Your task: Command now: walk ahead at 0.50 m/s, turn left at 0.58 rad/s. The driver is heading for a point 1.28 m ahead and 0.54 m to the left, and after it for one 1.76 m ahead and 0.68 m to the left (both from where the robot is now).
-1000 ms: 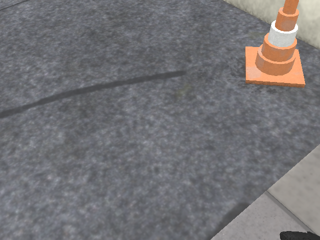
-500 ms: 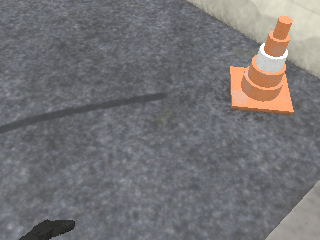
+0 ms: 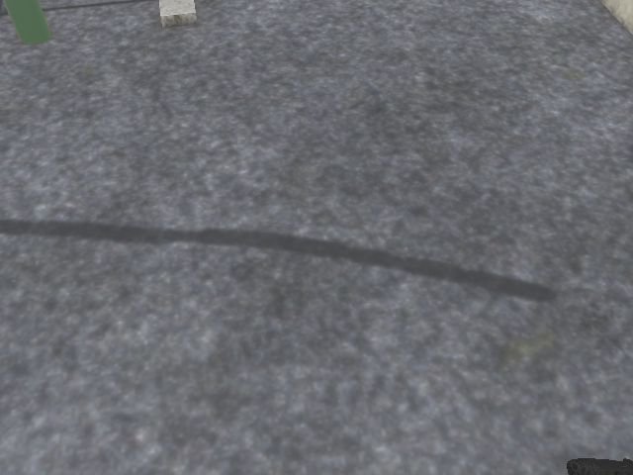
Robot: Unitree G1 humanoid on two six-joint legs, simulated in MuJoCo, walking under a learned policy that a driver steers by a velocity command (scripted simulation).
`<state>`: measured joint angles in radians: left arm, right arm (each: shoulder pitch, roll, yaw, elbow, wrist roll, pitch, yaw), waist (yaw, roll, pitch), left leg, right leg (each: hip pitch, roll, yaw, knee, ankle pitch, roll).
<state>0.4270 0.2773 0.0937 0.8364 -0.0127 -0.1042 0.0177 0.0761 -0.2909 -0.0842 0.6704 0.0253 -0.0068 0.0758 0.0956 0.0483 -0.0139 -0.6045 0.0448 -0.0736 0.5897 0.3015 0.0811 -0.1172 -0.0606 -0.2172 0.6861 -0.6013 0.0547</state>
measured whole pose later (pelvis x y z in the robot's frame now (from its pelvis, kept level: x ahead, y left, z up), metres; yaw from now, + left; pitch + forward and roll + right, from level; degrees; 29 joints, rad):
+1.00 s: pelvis +0.53 +0.17 -0.10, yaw +36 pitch +2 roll -2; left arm 0.34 0.31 0.10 0.82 -0.03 -0.06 0.01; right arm 0.05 -0.27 -0.08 0.63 0.02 -0.01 0.05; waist 0.07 0.02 0.03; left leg -0.51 0.02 0.04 0.58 -0.13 0.09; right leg 0.05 -0.10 -0.25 0.42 -0.45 0.07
